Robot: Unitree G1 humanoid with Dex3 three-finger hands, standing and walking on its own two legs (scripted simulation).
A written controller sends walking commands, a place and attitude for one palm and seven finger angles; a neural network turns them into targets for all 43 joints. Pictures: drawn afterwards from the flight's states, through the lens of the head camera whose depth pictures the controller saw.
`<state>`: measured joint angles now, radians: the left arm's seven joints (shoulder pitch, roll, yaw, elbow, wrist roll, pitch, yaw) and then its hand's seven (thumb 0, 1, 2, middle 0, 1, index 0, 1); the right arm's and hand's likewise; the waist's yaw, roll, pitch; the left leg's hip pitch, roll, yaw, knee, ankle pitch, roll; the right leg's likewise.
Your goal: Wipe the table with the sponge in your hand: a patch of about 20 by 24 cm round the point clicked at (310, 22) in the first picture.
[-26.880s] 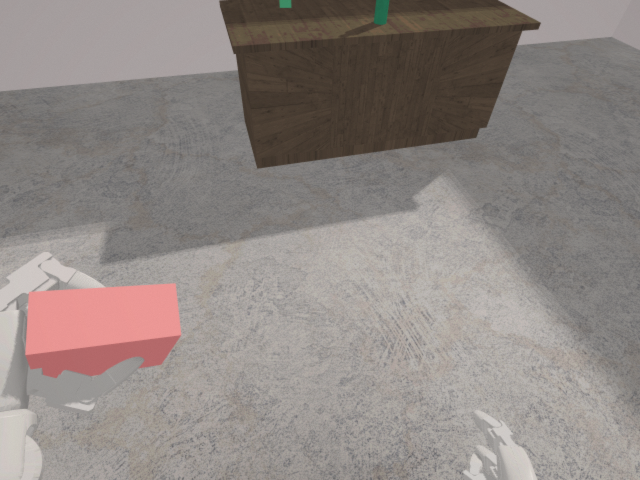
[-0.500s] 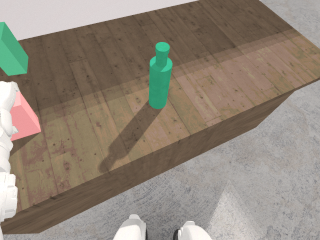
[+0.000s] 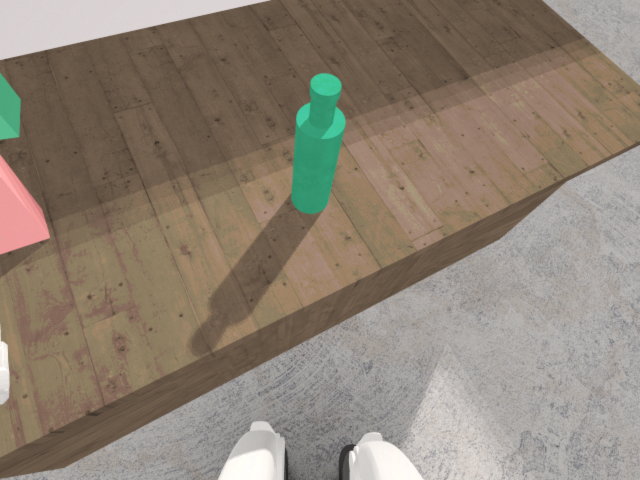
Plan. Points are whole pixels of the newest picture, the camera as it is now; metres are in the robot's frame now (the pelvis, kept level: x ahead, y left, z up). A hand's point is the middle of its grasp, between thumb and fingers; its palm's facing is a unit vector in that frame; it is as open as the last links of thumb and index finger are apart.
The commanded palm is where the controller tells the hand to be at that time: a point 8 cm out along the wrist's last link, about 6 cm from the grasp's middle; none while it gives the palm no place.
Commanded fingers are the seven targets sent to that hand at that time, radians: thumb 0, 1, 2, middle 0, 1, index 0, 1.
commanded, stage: wipe forward along the first lane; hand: left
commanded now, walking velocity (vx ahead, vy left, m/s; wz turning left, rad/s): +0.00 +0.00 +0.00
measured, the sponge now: out of the picture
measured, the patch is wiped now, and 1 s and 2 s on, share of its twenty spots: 0.30 0.30 0.40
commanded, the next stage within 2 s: slide across to the middle lane in 0.04 s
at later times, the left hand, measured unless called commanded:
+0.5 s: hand out of the picture +0.46 +0.40 +0.03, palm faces -0.18 +0.02 -0.98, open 9.7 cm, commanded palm +0.47 +0.35 +0.08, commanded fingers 0.00 0.10 1.30 -1.20 -1.60 -1.20 -1.60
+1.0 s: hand (30, 169) +0.47 +0.36 +0.02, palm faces -0.17 +0.02 -0.99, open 9.7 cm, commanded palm +0.47 +0.32 +0.07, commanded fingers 0.00 0.10 1.30 -1.20 -1.60 -1.20 -1.60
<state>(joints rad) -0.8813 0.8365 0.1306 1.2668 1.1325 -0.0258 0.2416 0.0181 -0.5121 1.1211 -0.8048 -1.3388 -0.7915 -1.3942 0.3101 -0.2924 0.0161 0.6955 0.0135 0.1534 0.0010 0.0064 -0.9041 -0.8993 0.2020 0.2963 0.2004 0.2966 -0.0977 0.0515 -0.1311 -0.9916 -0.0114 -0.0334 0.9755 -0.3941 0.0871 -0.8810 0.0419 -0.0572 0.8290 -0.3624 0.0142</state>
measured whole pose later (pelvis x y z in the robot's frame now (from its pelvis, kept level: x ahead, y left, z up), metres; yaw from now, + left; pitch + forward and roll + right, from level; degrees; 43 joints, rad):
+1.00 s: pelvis +0.03 +0.00 +0.02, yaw +0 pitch +22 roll -6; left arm -0.87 0.68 0.03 1.23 1.08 0.12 0.30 0.00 -0.49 1.12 -0.77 -1.39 -0.76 -1.44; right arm 0.31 -0.27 -0.01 0.75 0.01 0.14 0.03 0.01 -0.90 -0.90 0.20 0.30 0.20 0.30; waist -0.10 0.06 -0.13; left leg -0.86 -0.01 -0.03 0.86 -0.39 0.08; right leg -0.75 0.04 -0.05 0.70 -0.35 0.02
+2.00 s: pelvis +0.03 -0.01 +0.03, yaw +1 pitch +15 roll -3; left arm -0.51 0.43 -0.06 0.91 1.02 0.24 0.39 0.00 -0.46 1.10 -0.74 -1.41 -0.73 -1.46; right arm 0.20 -0.26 -0.02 0.70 0.05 0.17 0.03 0.01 -0.91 -0.90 0.20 0.30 0.20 0.30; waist -0.01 0.06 -0.15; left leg -0.65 -0.03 -0.01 0.75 -0.36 0.07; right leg -0.57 0.02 -0.02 0.64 -0.34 0.01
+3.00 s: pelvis +0.03 -0.03 +0.04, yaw +2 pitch +10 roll -2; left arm -0.24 0.33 -0.16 0.63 1.01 0.32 0.39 0.00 -0.45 1.09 -0.74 -1.41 -0.73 -1.46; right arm 0.14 -0.25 -0.03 0.70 0.06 0.12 0.00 0.01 -0.91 -0.90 0.20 0.30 0.20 0.30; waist 0.04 0.08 -0.13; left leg -0.53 -0.03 -0.02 0.71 -0.35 0.05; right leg -0.46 0.03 -0.03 0.64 -0.35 -0.01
